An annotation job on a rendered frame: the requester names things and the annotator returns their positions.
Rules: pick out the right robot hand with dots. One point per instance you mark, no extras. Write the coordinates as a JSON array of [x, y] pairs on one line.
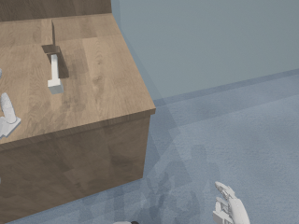
[[233, 212]]

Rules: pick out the counter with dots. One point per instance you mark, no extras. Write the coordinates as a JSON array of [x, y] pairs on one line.
[[87, 139]]

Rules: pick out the left robot hand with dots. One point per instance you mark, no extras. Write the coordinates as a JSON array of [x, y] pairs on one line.
[[9, 122]]

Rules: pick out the tap lever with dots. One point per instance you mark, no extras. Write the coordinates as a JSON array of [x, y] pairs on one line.
[[55, 84]]

